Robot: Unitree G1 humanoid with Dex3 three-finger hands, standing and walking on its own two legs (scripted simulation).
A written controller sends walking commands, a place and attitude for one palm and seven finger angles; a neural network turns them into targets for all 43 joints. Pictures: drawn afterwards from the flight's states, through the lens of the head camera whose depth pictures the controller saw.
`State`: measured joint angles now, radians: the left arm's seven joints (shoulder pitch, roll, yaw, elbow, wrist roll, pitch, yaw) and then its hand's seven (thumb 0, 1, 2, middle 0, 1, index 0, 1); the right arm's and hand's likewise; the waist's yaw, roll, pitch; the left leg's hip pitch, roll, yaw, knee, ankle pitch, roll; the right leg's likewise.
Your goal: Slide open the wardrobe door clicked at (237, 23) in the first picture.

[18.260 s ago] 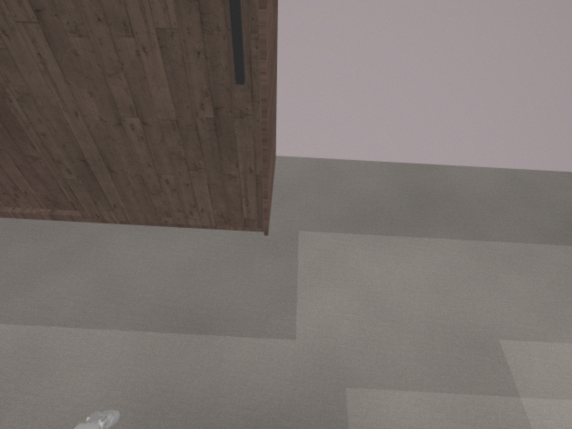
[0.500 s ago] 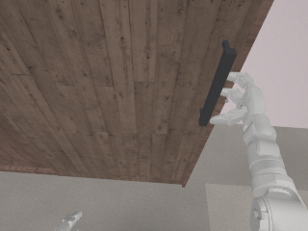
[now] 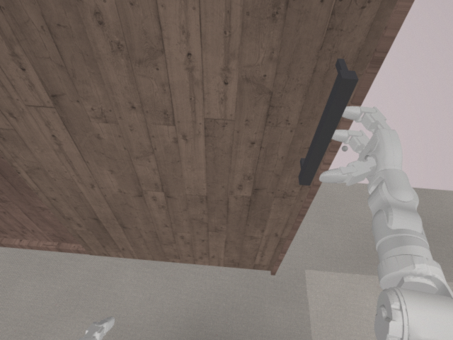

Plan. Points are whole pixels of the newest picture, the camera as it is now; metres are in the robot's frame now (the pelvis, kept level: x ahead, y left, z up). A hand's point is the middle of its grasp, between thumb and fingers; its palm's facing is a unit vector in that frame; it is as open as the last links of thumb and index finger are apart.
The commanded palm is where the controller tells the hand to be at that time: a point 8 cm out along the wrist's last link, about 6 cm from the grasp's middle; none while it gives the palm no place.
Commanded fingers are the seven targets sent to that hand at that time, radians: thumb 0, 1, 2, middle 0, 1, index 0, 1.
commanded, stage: slide the fingers in behind the handle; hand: right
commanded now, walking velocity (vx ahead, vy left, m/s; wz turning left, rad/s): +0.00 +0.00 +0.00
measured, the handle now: (320, 130) +0.48 -0.11 +0.13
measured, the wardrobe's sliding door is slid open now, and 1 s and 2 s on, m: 0.00 0.00 0.00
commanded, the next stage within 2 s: grip the handle and tug to test in 1.48 s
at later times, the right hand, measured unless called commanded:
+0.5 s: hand (330, 147) +0.43 -0.13 +0.13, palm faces -0.03 +1.00 +0.02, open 13.9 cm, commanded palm +0.40 -0.18 +0.14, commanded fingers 0.00 0.50 -0.30 0.30 1.20 0.30 1.20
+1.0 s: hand (319, 149) +0.42 -0.11 +0.14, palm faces -0.04 +1.00 +0.02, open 14.0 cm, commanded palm +0.39 -0.16 +0.14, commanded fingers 0.00 0.50 -0.30 0.30 1.20 0.30 1.20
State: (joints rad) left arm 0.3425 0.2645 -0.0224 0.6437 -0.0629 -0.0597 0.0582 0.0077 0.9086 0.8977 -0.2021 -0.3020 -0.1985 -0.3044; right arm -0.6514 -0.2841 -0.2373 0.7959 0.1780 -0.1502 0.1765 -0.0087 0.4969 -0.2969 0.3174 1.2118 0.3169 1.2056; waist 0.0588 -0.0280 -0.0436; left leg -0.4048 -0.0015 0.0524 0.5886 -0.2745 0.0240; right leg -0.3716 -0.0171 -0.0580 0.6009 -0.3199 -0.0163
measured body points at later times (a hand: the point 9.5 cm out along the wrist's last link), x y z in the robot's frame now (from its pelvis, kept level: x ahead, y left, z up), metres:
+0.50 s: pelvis +0.01 +0.00 +0.00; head +0.03 +0.00 +0.45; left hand +0.12 +0.24 -0.11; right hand +0.43 -0.18 +0.13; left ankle +0.01 +0.10 -0.73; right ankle -0.01 -0.11 -0.73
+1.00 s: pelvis +0.00 +0.00 +0.00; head +0.02 +0.01 +0.45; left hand +0.13 +0.24 -0.11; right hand +0.41 -0.16 +0.14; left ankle +0.01 +0.10 -0.73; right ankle -0.01 -0.11 -0.73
